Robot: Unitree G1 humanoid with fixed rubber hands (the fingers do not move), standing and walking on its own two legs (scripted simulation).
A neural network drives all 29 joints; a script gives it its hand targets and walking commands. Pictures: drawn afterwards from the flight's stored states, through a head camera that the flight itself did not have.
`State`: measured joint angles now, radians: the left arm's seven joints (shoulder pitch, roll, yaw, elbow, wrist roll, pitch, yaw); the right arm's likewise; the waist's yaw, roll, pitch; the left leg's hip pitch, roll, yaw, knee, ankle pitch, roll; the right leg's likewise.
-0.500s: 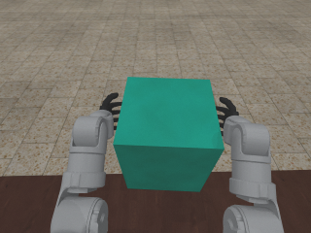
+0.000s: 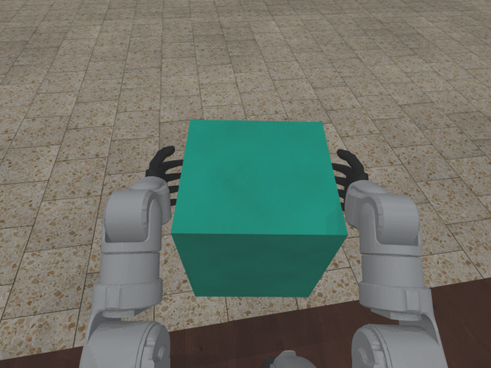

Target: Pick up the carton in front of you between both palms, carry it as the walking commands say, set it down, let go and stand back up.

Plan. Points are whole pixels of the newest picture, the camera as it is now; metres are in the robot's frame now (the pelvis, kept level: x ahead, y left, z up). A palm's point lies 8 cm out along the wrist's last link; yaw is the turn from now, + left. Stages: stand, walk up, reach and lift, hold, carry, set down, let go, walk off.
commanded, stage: carry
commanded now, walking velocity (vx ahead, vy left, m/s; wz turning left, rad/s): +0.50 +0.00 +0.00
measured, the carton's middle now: (254, 215) +0.37 -0.02 +0.05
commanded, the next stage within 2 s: none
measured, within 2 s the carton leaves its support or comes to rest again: neither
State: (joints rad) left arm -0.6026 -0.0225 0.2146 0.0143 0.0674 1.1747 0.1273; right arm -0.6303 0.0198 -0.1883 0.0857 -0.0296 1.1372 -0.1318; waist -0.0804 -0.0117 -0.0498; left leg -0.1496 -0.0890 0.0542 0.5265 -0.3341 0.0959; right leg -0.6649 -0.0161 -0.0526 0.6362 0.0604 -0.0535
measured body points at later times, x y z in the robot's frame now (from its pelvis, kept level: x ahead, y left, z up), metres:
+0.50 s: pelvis +0.29 -0.02 -0.03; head +0.33 -0.04 +0.41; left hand +0.66 +0.15 +0.07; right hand +0.67 -0.16 +0.07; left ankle +0.42 +0.13 -0.72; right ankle +0.20 -0.07 -0.76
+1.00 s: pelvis +0.59 +0.01 -0.06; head +0.63 +0.02 +0.39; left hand +0.97 +0.14 +0.03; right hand +0.95 -0.16 +0.04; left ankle +0.54 +0.06 -0.80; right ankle +0.70 -0.15 -0.72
